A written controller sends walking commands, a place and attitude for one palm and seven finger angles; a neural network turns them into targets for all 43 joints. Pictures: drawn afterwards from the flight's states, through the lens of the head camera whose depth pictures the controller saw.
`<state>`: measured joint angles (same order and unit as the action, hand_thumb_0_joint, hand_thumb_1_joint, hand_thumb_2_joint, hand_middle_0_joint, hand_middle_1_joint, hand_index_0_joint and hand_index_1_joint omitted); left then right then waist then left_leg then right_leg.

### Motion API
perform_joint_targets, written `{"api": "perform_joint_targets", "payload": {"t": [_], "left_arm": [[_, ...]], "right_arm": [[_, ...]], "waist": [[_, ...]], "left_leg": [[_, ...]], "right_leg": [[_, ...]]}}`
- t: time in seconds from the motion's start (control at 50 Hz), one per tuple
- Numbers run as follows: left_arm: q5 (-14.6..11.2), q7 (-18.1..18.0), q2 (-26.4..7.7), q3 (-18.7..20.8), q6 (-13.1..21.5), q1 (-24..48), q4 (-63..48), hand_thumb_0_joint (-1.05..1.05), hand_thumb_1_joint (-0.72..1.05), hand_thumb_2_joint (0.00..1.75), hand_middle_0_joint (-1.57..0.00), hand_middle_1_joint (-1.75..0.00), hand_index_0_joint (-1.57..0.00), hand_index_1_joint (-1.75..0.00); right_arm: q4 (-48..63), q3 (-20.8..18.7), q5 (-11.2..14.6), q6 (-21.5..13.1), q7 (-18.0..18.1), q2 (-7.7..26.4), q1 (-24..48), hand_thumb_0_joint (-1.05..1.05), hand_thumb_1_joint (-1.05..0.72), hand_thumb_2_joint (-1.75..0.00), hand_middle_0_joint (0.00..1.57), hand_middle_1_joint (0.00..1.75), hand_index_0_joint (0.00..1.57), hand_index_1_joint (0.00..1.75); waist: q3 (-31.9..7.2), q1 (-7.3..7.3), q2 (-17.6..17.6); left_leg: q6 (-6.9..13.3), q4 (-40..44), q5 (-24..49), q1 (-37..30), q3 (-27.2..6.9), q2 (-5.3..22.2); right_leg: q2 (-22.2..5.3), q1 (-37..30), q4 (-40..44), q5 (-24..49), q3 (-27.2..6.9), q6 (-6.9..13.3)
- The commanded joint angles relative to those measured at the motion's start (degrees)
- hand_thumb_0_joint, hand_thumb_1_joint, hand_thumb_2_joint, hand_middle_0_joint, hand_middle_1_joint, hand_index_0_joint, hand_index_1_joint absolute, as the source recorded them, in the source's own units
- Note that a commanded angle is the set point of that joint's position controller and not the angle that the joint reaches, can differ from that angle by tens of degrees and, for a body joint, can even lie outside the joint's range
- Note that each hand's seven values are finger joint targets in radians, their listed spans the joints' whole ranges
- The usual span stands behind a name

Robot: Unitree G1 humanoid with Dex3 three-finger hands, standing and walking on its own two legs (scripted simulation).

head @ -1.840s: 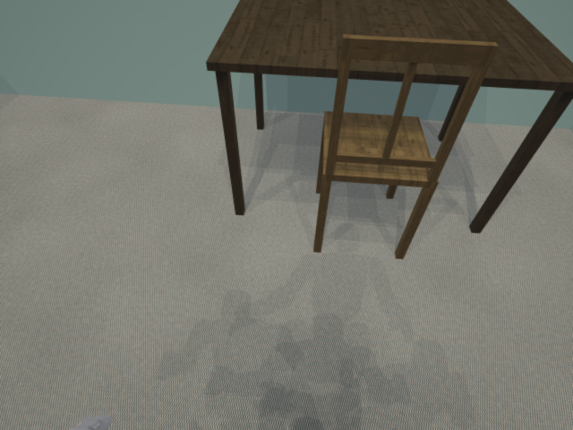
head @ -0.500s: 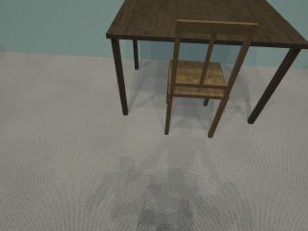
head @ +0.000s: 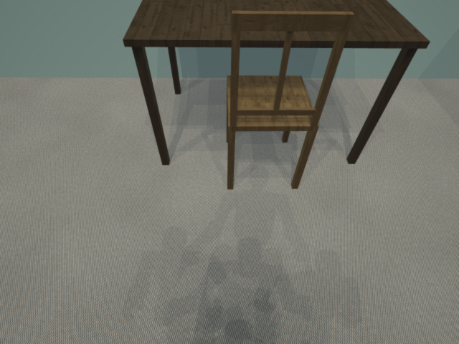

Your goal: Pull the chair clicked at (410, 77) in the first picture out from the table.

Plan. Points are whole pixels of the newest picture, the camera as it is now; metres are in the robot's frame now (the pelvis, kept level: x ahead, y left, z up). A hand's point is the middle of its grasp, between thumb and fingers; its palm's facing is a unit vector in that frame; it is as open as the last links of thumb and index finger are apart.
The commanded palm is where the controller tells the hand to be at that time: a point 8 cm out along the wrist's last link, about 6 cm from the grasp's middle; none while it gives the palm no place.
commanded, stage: walk to a spot facing it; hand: left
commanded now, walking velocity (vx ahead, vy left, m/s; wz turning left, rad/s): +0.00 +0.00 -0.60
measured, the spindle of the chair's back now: (282, 73) +1.00 -0.12 -0.07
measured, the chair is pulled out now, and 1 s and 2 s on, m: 0.00 0.00 0.00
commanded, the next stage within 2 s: none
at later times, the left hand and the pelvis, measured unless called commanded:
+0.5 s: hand out of the picture +0.06 +0.21 -0.16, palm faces -0.17 -0.96 -0.23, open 7.4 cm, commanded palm none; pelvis -0.02 +0.02 +0.00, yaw -15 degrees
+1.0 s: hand (181, 317) +0.20 +0.12 -0.16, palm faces -0.58 -0.79 -0.21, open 7.4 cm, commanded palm none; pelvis -0.02 +0.02 -0.01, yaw -35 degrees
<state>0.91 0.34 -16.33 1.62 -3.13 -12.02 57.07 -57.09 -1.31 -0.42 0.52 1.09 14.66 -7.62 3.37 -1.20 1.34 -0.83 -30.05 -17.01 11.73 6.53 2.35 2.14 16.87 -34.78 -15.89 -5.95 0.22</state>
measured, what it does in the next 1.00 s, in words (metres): steps on the spot, turning right: left foot, then right foot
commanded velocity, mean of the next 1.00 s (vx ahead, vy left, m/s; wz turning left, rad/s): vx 0.08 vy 0.00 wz -0.60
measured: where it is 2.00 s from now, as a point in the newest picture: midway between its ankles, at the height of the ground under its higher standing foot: outside the picture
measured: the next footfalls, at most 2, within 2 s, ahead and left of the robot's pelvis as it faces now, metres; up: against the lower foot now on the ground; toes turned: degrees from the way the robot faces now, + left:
left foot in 0.54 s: +0.04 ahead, +0.15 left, +0.00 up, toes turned -18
right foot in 0.98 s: -0.06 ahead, -0.10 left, +0.00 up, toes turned -40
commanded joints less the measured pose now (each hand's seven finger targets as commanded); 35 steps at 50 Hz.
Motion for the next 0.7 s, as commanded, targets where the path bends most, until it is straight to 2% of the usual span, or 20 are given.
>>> {"api": "perform_joint_targets", "payload": {"t": [0.0, 0.02, 0.04, 0.06, 0.08, 0.1, 0.14, 0.18, 0.24, 0.36, 0.42, 0.48, 0.5, 0.52, 0.54, 0.56, 0.58, 0.6, 0.64, 0.68], "left_arm": [[0.2, 0.1, -4.9, 2.4, 0.7, -3.3, -6.2, 0.00, 0.90, 0.90, -0.20, -0.30, -0.20, -0.30], [0.2, 0.3, -4.5, 2.8, 0.9, -5.4, -6.2, 0.00, 0.90, 0.90, -0.20, -0.30, -0.20, -0.30], [0.5, 0.3, -5.2, 3.1, 1.2, -8.6, -5.6, 0.00, 0.90, 0.90, -0.20, -0.30, -0.20, -0.30], [1.1, -0.2, -9.2, 4.1, 2.1, -10.8, -5.7, 0.00, 0.90, 0.90, -0.20, -0.30, -0.20, -0.30], [0.7, -0.8, -12.8, 4.3, 2.5, -11.1, -6.4, 0.00, 0.90, 0.90, -0.20, -0.30, -0.20, -0.30], [0.3, -1.4, -11.8, 4.5, 2.4, -10.6, -6.8, 0.00, 0.90, 0.90, -0.20, -0.30, -0.20, -0.30], [0.1, -1.4, -8.9, 4.2, 2.3, -4.0, -8.5, 0.00, 0.90, 0.90, -0.20, -0.30, -0.20, -0.30], [0.1, -1.2, -7.4, 3.9, 2.6, -3.3, -9.1, 0.00, 0.90, 0.90, -0.20, -0.30, -0.20, -0.30], [0.1, -1.2, -7.0, 4.3, 2.7, -5.2, -8.4, 0.00, 0.90, 0.90, -0.20, -0.30, -0.20, -0.30], [0.5, -0.9, -7.6, 5.1, 2.0, -7.0, -8.1, 0.00, 0.90, 0.90, -0.20, -0.30, -0.20, -0.30], [0.7, -0.9, -8.4, 5.4, 1.5, -4.7, -9.0, 0.00, 0.90, 0.90, -0.20, -0.30, -0.20, -0.30], [0.2, -0.8, -7.8, 5.2, 1.0, -1.1, -10.0, 0.00, 0.90, 0.90, -0.20, -0.30, -0.20, -0.30], [-0.1, -0.5, -5.2, 4.8, 0.8, -0.1, -11.3, 0.00, 0.90, 0.90, -0.20, -0.30, -0.20, -0.30], [-0.1, 0.3, -2.2, 4.3, 1.0, -0.4, -12.4, 0.00, 0.90, 0.90, -0.20, -0.30, -0.20, -0.30], [0.7, 0.2, -4.5, 5.0, 1.1, 0.1, -12.4, 0.00, 0.90, 0.90, -0.20, -0.30, -0.20, -0.30], [1.4, 0.7, -5.7, 5.8, 0.8, 0.5, -10.6, 0.00, 0.90, 0.90, -0.20, -0.30, -0.20, -0.30], [1.2, 1.3, -4.7, 5.8, 0.6, -1.8, -9.5, 0.00, 0.90, 0.90, -0.20, -0.30, -0.20, -0.30], [1.1, 1.6, -3.6, 5.5, 0.4, -2.8, -8.8, 0.00, 0.90, 0.90, -0.20, -0.30, -0.20, -0.30], [0.6, 1.9, -2.7, 4.8, 0.2, -1.8, -9.0, 0.00, 0.90, 0.90, -0.20, -0.30, -0.20, -0.30], [0.5, 1.9, -1.8, 4.2, 0.1, 1.3, -10.0, 0.00, 0.90, 0.90, -0.20, -0.30, -0.20, -0.30]], "right_arm": [[5.8, -3.9, -0.5, -0.8, 0.7, 11.4, 1.0, 0.00, -0.90, -0.90, 0.20, 0.30, 0.20, 0.30], [6.5, -4.0, -0.6, -0.8, 0.7, 11.0, 2.3, 0.00, -0.90, -0.90, 0.20, 0.30, 0.20, 0.30], [7.0, -4.1, -0.5, -0.4, 0.5, 10.8, 3.0, 0.00, -0.90, -0.90, 0.20, 0.30, 0.20, 0.30], [8.1, -3.7, -0.2, 0.2, 0.3, 7.4, 2.0, 0.00, -0.90, -0.90, 0.20, 0.30, 0.20, 0.30], [10.0, -3.1, 0.1, 0.4, 0.1, 4.5, 2.6, 0.00, -0.90, -0.90, 0.20, 0.30, 0.20, 0.30], [9.5, -3.2, 0.0, 0.9, 0.4, 5.9, 3.4, 0.00, -0.90, -0.90, 0.20, 0.30, 0.20, 0.30], [8.0, -3.7, -0.2, 0.6, 0.1, 6.1, 2.0, 0.00, -0.90, -0.90, 0.20, 0.30, 0.20, 0.30], [7.0, -3.6, -0.5, 0.6, 0.0, 5.0, 0.0, 0.00, -0.90, -0.90, 0.20, 0.30, 0.20, 0.30], [7.0, -3.5, -0.5, 0.6, 0.1, 4.1, -0.3, 0.00, -0.90, -0.90, 0.20, 0.30, 0.20, 0.30], [8.9, -3.2, -0.1, 0.0, 0.6, 3.1, 1.5, 0.00, -0.90, -0.90, 0.20, 0.30, 0.20, 0.30], [9.2, -3.1, 0.5, -0.6, 0.9, 3.1, -0.8, 0.00, -0.90, -0.90, 0.20, 0.30, 0.20, 0.30], [7.8, -3.2, 0.7, -1.3, 1.5, 3.9, -7.9, 0.00, -0.90, -0.90, 0.20, 0.30, 0.20, 0.30], [7.8, -3.7, 0.4, -1.9, 1.8, 7.2, -10.5, 0.00, -0.90, -0.90, 0.20, 0.30, 0.20, 0.30], [9.2, -4.6, -0.4, -1.8, 1.7, 12.6, -8.9, 0.00, -0.90, -0.90, 0.20, 0.30, 0.20, 0.30], [10.6, -4.3, -0.2, -1.4, 1.5, 12.6, -5.9, 0.00, -0.90, -0.90, 0.20, 0.30, 0.20, 0.30], [10.5, -3.5, -0.8, -1.6, 1.6, 8.8, -3.2, 0.00, -0.90, -0.90, 0.20, 0.30, 0.20, 0.30], [11.3, -2.8, -0.9, -1.7, 1.7, 7.7, -0.4, 0.00, -0.90, -0.90, 0.20, 0.30, 0.20, 0.30], [11.4, -2.5, -0.8, -2.0, 1.7, 6.6, -0.1, 0.00, -0.90, -0.90, 0.20, 0.30, 0.20, 0.30], [10.6, -2.3, -0.6, -2.2, 1.8, 5.9, -2.3, 0.00, -0.90, -0.90, 0.20, 0.30, 0.20, 0.30], [9.1, -2.8, -0.8, -2.2, 1.7, 6.4, -6.5, 0.00, -0.90, -0.90, 0.20, 0.30, 0.20, 0.30]], "waist": [[-3.4, -0.57, -12.6], [-3.6, -1.92, -10.7], [-3.9, -3.69, -5.8], [-3.5, -4.21, 10.7], [-2.3, -3.40, 17.1], [-3.3, -3.65, 13.7], [-1.7, -0.45, 5.0], [-4.1, 0.39, 4.2], [-5.8, -0.26, 4.9], [-6.6, -1.82, 6.3], [-7.5, -1.02, 7.9], [-9.1, 2.42, 7.0], [-8.9, 4.04, -1.0], [-6.2, 3.12, -17.6], [-4.1, 2.54, -15.9], [-2.0, 1.22, -10.1], [-0.9, -0.90, -8.4], [-1.0, -1.16, -9.0], [-1.6, -0.32, -10.1], [-1.4, 1.66, -10.0]], "left_leg": [[8.9, 7.5, 18.2, 0.1, -9.6, 18.3], [7.8, 3.4, 18.9, 2.5, -7.3, 17.6], [4.9, -3.8, 14.1, 7.0, -3.6, 14.6], [-0.5, -20.5, -0.3, 14.1, 2.2, 5.6], [-2.5, -31.6, -17.4, 21.0, -1.8, -0.8], [-1.7, -35.3, -15.3, 20.1, -9.0, 0.3], [-2.0, -36.8, -6.9, 20.7, -9.7, 2.2], [-2.7, -34.7, -3.2, 18.3, -8.6, 1.8], [-3.2, -31.1, -3.0, 18.2, -8.0, 1.0], [-2.8, -19.7, -6.3, 14.8, -7.4, -0.8], [-1.7, -9.9, -7.5, 9.1, -7.7, -2.1], [-0.2, 5.5, 0.2, -5.5, -7.3, -2.3], [2.7, 13.2, -4.2, -12.6, -16.3, 5.9], [6.9, 18.9, -3.4, -13.2, -30.7, 20.4], [10.1, 19.1, -3.8, -3.4, -32.4, 26.0], [9.4, 18.3, -0.6, 1.9, -26.6, 20.8], [8.4, 16.7, 3.5, 2.8, -19.1, 16.9], [7.5, 15.2, 9.1, 1.8, -13.9, 13.8], [7.7, 12.5, 18.9, -2.1, -9.3, 12.6], [8.8, 10.9, 24.7, -5.9, -8.6, 13.5]], "right_leg": [[-3.2, 3.3, -12.5, -9.7, 4.9, -0.7], [-4.0, -0.5, -8.7, -7.6, 4.8, -0.4], [-4.0, -5.9, -1.7, 0.3, 4.7, -0.1], [-12.4, -8.0, 11.6, 11.4, -10.8, 2.8], [-22.8, -5.1, 18.9, 20.3, -27.6, 9.5], [-21.2, -3.2, 21.2, 12.5, -28.9, 9.9], [-16.9, -1.8, 19.0, 6.2, -22.6, 10.5], [-13.8, -2.3, 18.2, 6.9, -17.9, 9.5], [-12.5, -5.3, 17.2, 9.1, -17.0, 9.2], [-11.6, -6.3, 16.5, 10.9, -20.9, 10.1], [-11.0, -3.9, 15.8, 13.2, -23.2, 9.7], [-7.0, 4.5, 12.1, 9.5, -20.8, 5.0], [-1.3, 14.2, 5.3, 0.1, -15.6, 2.1], [5.7, 23.5, -9.9, -13.1, -3.4, -1.3], [0.9, 21.6, -21.7, -14.1, -0.8, -2.8], [0.5, 18.8, -28.9, -10.2, -1.0, -3.4], [-0.1, 18.4, -34.0, -6.9, 0.8, -3.7], [-0.5, 18.7, -36.5, -4.6, 1.9, -4.1], [-1.7, 19.8, -35.3, -4.0, 3.4, -4.6], [-2.6, 19.5, -30.4, -5.5, 4.9, -4.8]]}}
